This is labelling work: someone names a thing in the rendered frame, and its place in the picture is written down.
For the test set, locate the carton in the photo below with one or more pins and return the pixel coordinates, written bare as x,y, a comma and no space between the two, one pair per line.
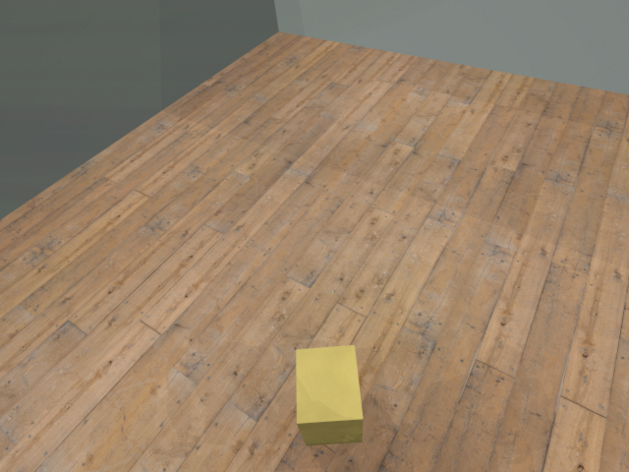
329,407

